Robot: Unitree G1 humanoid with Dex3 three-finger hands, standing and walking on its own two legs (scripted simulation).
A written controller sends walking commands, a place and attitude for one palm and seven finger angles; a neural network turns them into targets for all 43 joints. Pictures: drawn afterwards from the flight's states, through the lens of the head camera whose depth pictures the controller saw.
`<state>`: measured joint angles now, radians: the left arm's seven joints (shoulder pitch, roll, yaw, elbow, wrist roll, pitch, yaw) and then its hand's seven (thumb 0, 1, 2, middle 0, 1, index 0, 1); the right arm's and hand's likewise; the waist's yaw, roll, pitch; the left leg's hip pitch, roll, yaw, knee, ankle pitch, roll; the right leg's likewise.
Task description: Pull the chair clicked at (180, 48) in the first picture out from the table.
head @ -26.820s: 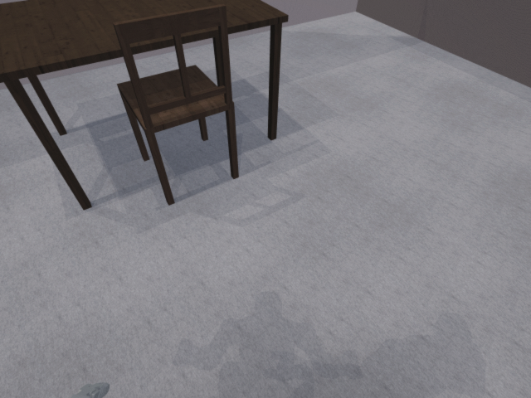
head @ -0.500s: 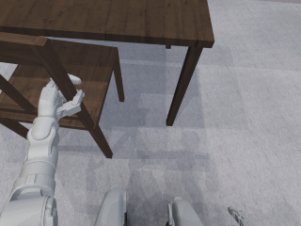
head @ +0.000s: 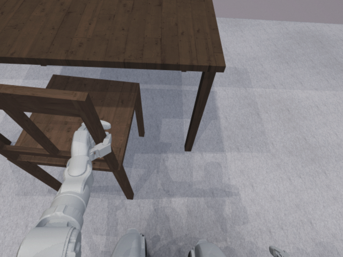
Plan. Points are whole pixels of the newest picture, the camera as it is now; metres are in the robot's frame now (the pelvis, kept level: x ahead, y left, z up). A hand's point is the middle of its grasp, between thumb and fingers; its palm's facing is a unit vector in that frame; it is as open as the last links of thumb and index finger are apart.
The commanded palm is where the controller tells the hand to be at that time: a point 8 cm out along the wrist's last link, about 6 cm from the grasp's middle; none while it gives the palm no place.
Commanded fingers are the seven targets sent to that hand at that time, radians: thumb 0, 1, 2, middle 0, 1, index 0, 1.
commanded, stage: step backward, pulling the chair out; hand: left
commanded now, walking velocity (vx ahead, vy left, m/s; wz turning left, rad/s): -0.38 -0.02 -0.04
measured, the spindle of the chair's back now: (35, 133) +0.44 +0.37 -0.06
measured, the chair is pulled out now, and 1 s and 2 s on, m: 0.09 0.21 0.32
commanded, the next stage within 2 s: none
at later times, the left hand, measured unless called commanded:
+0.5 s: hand (117, 182) +0.29 +0.13 -0.04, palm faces +0.03 -0.98 -0.18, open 5.5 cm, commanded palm +0.30 +0.18 -0.04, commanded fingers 0.00 0.90 0.90 -0.50 -1.45 -0.50 -1.45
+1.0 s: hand (116, 189) +0.27 +0.13 -0.04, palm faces -0.01 -0.98 -0.18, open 5.8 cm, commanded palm +0.27 +0.17 -0.04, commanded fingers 0.00 0.90 0.90 -0.50 -1.45 -0.50 -1.45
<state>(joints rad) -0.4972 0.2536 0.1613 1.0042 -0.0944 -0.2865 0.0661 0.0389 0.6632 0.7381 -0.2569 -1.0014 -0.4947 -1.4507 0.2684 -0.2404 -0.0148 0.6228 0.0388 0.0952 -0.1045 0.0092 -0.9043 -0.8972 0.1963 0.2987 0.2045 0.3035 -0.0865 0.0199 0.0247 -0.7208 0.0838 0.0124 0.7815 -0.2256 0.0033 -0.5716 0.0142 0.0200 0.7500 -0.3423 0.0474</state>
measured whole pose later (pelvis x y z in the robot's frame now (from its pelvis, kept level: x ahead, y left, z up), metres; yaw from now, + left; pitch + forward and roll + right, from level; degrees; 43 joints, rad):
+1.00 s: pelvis -0.09 +0.00 +0.01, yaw -1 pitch +2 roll +1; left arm -0.53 0.17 0.02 1.06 -0.03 -0.26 0.08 0.01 0.56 0.79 -0.27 -1.22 -0.50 -1.45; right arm 0.22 -0.25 0.00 0.78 0.01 -0.04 -0.13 0.01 -0.90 -0.90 0.20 0.30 0.21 0.30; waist -0.02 -0.02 0.15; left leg -0.38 -0.01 0.01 0.71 -0.36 0.00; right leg -0.58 -0.06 0.03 0.83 -0.34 0.03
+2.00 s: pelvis -0.21 +0.01 +0.02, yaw -2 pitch +5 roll +1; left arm -0.55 0.18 0.02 1.16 -0.03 -0.27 0.06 0.07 0.55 0.78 -0.28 -1.21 -0.50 -1.45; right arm 0.25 -0.23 -0.02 0.80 0.01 -0.01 -0.12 0.01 -0.90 -0.90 0.20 0.30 0.21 0.30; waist -0.08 -0.01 0.08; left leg -0.37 0.01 0.00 0.60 -0.31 -0.02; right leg -0.57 0.01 0.01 0.70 -0.25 0.02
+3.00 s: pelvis -0.34 -0.01 +0.03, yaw -3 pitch +6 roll +2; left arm -0.48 0.11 -0.03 1.17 -0.05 -0.28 0.06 0.11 0.54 0.79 -0.29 -1.23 -0.50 -1.45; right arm 0.31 -0.25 0.03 0.77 0.05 -0.01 -0.15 0.01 -0.90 -0.90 0.20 0.30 0.21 0.30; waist -0.05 0.03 0.01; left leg -0.31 0.01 0.05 0.54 -0.33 -0.02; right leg -0.57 0.01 0.00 0.46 -0.11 0.01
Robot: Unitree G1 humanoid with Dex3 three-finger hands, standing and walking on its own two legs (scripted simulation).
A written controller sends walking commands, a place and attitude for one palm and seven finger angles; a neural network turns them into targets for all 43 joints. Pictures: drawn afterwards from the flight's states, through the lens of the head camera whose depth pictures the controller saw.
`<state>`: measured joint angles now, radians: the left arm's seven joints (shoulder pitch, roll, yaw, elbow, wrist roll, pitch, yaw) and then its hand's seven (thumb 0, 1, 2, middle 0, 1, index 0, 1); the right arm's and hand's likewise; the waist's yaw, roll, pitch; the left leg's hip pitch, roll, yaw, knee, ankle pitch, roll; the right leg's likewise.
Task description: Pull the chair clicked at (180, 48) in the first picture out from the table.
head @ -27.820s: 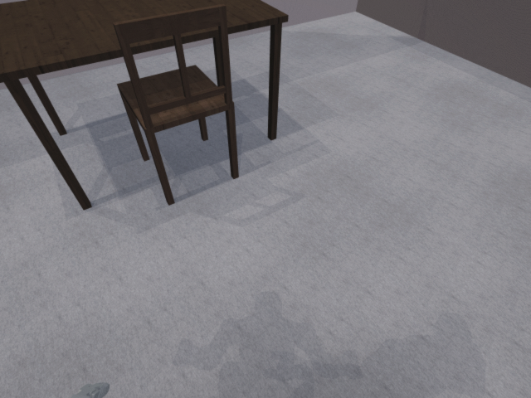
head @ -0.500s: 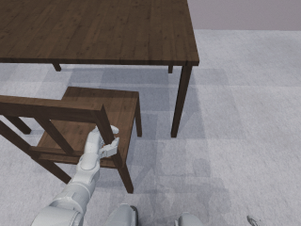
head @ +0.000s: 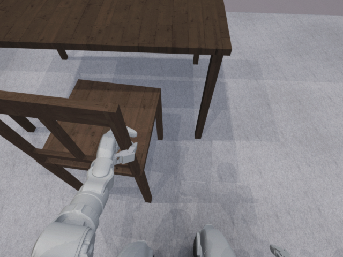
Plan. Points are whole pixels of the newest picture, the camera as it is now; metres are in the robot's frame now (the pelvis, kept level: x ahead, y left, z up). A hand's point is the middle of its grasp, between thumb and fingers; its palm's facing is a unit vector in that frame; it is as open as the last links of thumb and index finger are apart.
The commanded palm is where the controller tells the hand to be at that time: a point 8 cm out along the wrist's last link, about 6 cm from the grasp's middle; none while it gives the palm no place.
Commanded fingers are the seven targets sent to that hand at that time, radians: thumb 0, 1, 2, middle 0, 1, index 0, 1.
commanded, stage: step backward, pulling the chair out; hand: left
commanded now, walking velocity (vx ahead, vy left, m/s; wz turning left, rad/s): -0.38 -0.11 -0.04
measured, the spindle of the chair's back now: (65, 139) +0.41 +0.33 -0.07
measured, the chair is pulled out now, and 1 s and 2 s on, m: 0.21 0.32 0.47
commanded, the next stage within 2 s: none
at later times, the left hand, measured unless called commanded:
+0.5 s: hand (134, 170) +0.31 +0.11 -0.05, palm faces -0.06 -0.98 -0.17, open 5.9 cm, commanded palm +0.30 +0.17 -0.05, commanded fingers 0.00 0.90 0.90 -0.50 -1.45 -0.50 -1.45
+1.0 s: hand (130, 196) +0.25 +0.11 -0.05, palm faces -0.08 -0.98 -0.18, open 6.0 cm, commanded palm +0.24 +0.16 -0.05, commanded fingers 0.00 0.90 0.90 -0.50 -1.45 -0.50 -1.45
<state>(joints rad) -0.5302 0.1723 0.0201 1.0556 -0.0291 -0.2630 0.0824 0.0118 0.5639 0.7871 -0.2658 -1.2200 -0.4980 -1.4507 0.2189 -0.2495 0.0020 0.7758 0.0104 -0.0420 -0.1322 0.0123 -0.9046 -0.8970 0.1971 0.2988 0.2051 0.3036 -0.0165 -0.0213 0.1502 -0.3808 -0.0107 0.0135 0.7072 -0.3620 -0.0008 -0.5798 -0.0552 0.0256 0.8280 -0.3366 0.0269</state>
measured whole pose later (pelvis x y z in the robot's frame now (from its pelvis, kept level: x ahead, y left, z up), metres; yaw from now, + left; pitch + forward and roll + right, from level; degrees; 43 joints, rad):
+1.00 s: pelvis -0.12 +0.00 +0.01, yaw -1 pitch +5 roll +1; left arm -0.55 0.18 0.02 1.16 -0.03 -0.27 0.06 0.07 0.55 0.78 -0.28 -1.21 -0.50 -1.45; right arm 0.25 -0.23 -0.02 0.80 0.01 -0.01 -0.12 0.01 -0.90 -0.90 0.20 0.30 0.21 0.30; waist -0.08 -0.01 0.08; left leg -0.37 0.01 0.00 0.60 -0.31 -0.02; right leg -0.57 0.01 0.01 0.70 -0.25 0.02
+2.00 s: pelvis -0.25 -0.01 +0.02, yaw -2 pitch +6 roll +2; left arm -0.48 0.11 -0.03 1.17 -0.05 -0.28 0.06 0.11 0.54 0.79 -0.29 -1.23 -0.50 -1.45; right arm 0.31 -0.25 0.03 0.77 0.05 -0.01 -0.15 0.01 -0.90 -0.90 0.20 0.30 0.21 0.30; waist -0.05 0.03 0.01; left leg -0.31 0.01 0.05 0.54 -0.33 -0.02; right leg -0.57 0.01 0.00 0.46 -0.11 0.01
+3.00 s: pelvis -0.23 -0.05 +0.01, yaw +1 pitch +4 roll +2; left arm -0.48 0.13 -0.04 1.16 -0.06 -0.26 0.04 0.11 0.53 0.81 -0.30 -1.30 -0.50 -1.45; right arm 0.31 -0.23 0.02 0.75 0.06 0.01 -0.15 0.01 -0.90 -0.90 0.20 0.30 0.21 0.30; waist -0.03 0.01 0.03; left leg -0.22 0.01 0.05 0.57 -0.42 -0.02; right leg -0.52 0.04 -0.05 0.53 -0.09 -0.07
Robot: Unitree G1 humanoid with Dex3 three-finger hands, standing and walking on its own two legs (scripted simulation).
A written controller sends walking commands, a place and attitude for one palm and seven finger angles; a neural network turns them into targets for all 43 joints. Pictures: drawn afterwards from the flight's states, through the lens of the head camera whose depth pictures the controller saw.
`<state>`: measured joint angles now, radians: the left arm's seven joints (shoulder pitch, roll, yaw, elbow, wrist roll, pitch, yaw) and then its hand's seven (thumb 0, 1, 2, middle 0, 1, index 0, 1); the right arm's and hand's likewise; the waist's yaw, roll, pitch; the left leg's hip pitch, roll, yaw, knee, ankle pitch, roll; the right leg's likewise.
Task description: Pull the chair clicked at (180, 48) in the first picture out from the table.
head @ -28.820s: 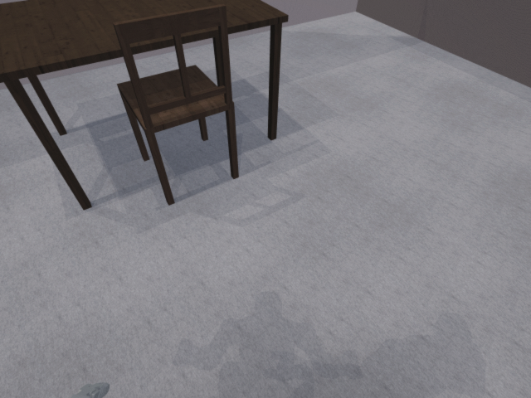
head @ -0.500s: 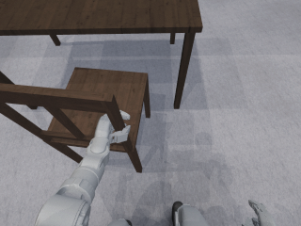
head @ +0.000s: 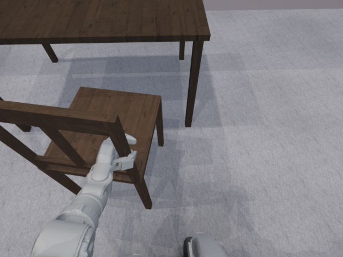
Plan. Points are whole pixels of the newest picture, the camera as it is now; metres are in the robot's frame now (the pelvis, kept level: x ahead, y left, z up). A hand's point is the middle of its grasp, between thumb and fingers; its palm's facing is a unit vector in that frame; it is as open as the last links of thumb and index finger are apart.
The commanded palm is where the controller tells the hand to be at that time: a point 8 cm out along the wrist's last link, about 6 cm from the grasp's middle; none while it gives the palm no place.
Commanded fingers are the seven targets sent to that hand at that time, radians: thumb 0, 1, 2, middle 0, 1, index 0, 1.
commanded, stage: step backward, pulling the chair out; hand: left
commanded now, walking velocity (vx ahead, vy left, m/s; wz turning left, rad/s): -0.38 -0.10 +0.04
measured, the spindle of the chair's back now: (65, 147) +0.42 +0.31 -0.08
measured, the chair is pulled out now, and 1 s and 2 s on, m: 0.32 0.47 0.46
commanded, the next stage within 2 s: none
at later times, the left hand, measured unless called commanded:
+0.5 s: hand (144, 191) +0.27 +0.07 -0.06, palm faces -0.07 -0.98 -0.16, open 6.1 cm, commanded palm +0.27 +0.12 -0.06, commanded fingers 0.00 0.90 0.90 -0.50 -1.45 -0.50 -1.45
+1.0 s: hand (141, 218) +0.21 +0.07 -0.06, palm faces -0.10 -0.98 -0.17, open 6.1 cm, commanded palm +0.23 +0.12 -0.05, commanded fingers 0.00 0.90 0.90 -0.50 -1.45 -0.50 -1.45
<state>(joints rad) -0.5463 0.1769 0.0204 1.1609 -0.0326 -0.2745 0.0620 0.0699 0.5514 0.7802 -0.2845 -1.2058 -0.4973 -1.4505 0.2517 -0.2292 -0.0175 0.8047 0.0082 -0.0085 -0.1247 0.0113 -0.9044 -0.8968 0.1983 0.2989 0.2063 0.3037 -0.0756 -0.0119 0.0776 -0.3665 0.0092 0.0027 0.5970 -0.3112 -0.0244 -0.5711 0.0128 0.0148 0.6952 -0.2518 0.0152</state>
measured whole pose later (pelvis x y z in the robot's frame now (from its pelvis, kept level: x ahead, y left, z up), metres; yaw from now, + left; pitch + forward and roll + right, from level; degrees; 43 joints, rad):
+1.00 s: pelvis -0.13 -0.02 +0.00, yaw -1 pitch +6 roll +2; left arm -0.48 0.11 -0.03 1.17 -0.05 -0.28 0.06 0.11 0.54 0.79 -0.29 -1.23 -0.50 -1.45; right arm 0.31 -0.25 0.03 0.77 0.05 -0.01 -0.15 0.01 -0.90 -0.90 0.20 0.30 0.21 0.30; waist -0.05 0.03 0.01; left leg -0.31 0.01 0.05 0.54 -0.33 -0.02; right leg -0.57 0.01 0.00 0.46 -0.11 0.01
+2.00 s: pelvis -0.11 -0.06 +0.00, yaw +2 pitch +4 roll +2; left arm -0.48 0.13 -0.04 1.16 -0.06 -0.26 0.04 0.11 0.53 0.81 -0.30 -1.30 -0.50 -1.45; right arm 0.31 -0.23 0.02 0.75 0.06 0.01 -0.15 0.01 -0.90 -0.90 0.20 0.30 0.21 0.30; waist -0.03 0.01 0.03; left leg -0.22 0.01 0.05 0.57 -0.42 -0.02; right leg -0.52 0.04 -0.05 0.53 -0.09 -0.07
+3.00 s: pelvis -0.11 -0.05 +0.00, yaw +2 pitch +6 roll +1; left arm -0.49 0.12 -0.04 1.17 -0.03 -0.29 0.05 0.10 0.53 0.81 -0.32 -1.32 -0.50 -1.45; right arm 0.27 -0.24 0.02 0.75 0.06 0.02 -0.14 0.01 -0.90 -0.90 0.20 0.30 0.21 0.30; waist -0.03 0.02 0.01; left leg -0.26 0.02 0.06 0.56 -0.41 0.00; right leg -0.52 0.05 -0.06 0.45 -0.04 -0.05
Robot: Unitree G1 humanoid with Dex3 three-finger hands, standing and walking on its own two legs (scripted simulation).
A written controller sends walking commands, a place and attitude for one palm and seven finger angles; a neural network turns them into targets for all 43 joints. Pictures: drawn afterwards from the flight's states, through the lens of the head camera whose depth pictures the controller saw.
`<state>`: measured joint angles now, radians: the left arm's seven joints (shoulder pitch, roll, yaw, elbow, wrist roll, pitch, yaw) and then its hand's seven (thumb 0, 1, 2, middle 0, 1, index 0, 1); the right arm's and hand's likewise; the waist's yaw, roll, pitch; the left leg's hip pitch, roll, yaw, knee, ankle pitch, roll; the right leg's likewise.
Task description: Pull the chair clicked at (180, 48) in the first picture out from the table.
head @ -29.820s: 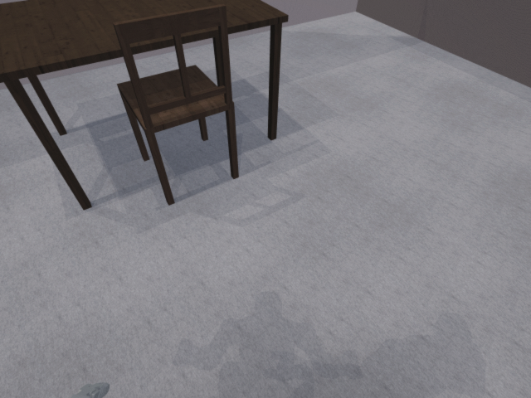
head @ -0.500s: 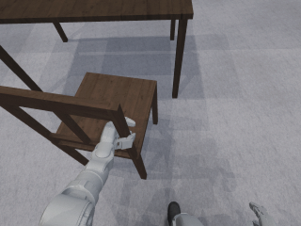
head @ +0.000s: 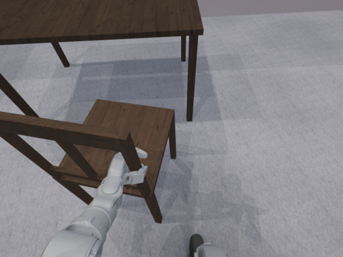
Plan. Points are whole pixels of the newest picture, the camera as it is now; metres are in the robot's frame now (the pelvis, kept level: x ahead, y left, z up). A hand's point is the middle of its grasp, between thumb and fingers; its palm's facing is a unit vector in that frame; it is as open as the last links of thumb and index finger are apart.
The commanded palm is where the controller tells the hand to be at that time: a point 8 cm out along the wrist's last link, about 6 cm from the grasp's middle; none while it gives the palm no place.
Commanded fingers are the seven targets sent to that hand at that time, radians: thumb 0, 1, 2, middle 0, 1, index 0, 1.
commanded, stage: step backward, pulling the chair out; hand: left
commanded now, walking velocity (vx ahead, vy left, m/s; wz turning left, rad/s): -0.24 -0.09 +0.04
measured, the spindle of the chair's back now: (79, 159) +0.39 +0.29 -0.09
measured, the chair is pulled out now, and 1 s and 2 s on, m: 0.47 0.46 0.46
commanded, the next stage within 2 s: none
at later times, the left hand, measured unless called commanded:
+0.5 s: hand (140, 171) +0.34 +0.09 -0.06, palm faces -0.06 -0.99 -0.16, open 6.1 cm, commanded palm +0.36 +0.15 -0.06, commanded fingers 0.00 0.90 0.90 -0.50 -1.45 -0.50 -1.45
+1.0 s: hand (142, 168) +0.35 +0.09 -0.06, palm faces -0.03 -0.99 -0.16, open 6.2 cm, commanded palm +0.36 +0.14 -0.06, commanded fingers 0.00 0.90 0.90 -0.50 -1.45 -0.50 -1.45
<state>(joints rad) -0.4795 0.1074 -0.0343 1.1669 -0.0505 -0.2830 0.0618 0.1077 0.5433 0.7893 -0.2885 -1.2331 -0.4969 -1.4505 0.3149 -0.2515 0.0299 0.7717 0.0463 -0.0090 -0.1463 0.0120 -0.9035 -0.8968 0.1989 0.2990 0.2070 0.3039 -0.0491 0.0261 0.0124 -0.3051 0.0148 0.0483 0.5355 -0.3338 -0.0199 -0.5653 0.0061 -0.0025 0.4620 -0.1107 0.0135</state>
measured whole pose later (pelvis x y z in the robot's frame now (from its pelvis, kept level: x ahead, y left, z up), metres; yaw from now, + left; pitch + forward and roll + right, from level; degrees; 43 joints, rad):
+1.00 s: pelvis +0.02 -0.04 -0.01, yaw +3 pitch +4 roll +2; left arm -0.48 0.13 -0.04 1.16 -0.06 -0.26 0.04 0.11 0.53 0.81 -0.30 -1.30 -0.50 -1.45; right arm 0.31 -0.23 0.02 0.75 0.06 0.01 -0.15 0.01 -0.90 -0.90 0.20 0.30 0.21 0.30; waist -0.03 0.01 0.03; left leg -0.22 0.01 0.05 0.57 -0.42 -0.02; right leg -0.52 0.04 -0.05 0.53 -0.09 -0.07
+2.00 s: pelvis +0.02 -0.03 +0.00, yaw +3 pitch +6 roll +1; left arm -0.49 0.12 -0.04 1.17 -0.03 -0.29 0.05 0.10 0.53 0.81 -0.32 -1.32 -0.50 -1.45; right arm 0.27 -0.24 0.02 0.75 0.06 0.02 -0.14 0.01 -0.90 -0.90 0.20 0.30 0.21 0.30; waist -0.03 0.02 0.01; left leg -0.26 0.02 0.06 0.56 -0.41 0.00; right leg -0.52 0.05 -0.06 0.45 -0.04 -0.05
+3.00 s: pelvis +0.02 -0.03 +0.00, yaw +3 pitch +6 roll +1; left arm -0.48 0.11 -0.05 1.16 -0.03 -0.30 0.05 0.08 0.52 0.82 -0.32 -1.35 -0.50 -1.45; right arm 0.29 -0.23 0.02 0.75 0.06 0.02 -0.15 0.01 -0.90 -0.90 0.20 0.30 0.21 0.30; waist -0.03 0.02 0.01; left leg -0.25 0.01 0.07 0.57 -0.42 0.00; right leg -0.54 0.04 -0.06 0.49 -0.07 -0.06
